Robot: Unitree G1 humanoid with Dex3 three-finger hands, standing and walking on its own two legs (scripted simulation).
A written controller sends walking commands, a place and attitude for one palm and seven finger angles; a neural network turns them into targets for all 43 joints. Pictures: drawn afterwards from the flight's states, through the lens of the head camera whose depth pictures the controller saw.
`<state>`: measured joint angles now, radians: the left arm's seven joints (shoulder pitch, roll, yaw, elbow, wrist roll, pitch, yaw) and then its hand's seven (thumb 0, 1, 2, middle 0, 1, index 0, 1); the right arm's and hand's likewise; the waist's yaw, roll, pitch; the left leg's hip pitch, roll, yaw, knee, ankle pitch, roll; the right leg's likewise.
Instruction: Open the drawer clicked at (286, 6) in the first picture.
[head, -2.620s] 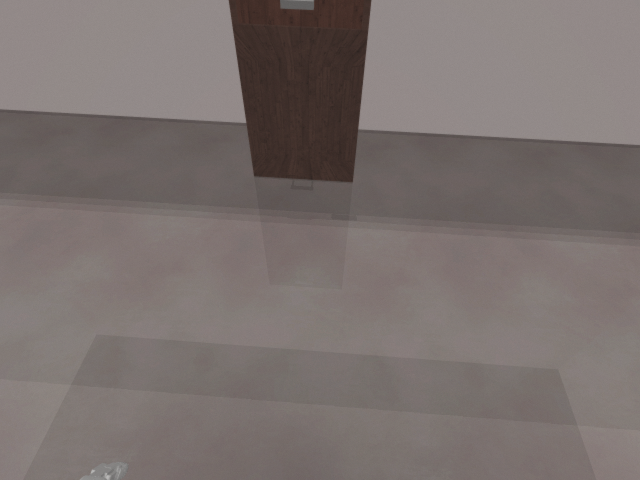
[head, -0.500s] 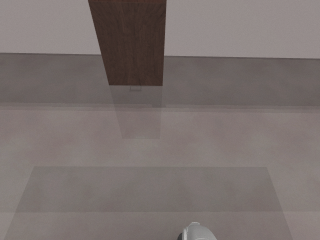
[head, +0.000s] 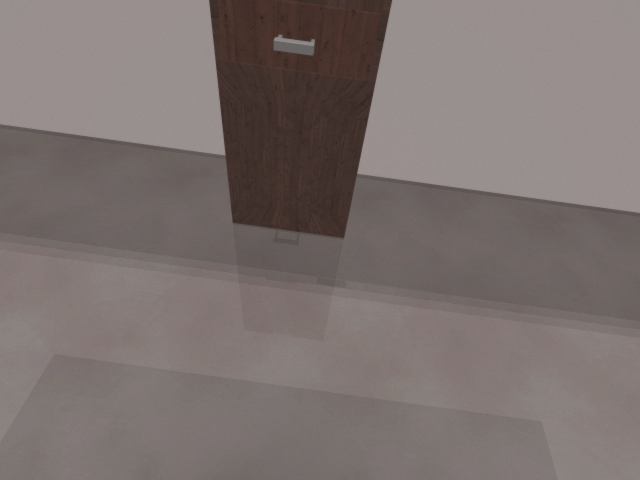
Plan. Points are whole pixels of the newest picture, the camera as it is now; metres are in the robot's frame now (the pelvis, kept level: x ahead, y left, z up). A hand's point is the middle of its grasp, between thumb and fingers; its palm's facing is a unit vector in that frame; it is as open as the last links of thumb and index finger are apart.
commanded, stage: walk to a spot facing it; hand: left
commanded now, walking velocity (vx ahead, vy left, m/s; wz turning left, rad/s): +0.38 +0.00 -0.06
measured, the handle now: (295, 43) +1.18 +0.17 +0.04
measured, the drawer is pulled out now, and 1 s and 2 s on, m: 0.00 0.00 0.00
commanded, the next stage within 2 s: take the last steps up to it in 0.50 s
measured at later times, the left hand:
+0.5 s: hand (253, 362) +0.33 +0.13 -0.16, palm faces -0.05 -0.97 -0.23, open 7.4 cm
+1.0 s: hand (252, 367) +0.33 +0.13 -0.18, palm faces +0.10 -0.99 -0.11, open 7.4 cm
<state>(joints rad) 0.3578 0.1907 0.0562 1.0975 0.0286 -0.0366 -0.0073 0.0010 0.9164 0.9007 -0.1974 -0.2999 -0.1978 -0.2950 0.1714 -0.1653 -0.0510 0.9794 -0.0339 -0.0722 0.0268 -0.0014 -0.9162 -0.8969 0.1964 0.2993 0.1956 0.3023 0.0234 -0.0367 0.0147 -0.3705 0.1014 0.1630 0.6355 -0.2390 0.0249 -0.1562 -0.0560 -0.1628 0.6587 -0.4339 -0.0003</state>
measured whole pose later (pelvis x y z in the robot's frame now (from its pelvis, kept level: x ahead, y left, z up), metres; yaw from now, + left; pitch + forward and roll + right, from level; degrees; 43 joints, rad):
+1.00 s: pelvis +0.40 -0.02 +0.01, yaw +1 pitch -2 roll -1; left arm 0.38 0.15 0.04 1.16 0.03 -0.01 0.00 0.00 0.91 0.90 -0.20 -0.30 -0.20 -0.29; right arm 0.16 -0.15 -0.03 1.01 -0.03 -0.07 0.01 0.00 -0.92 -0.90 0.20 0.30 0.20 0.30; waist 0.04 -0.04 0.06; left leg -0.31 0.07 0.20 0.59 -0.25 0.07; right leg -0.27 -0.08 -0.13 0.99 -0.48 0.00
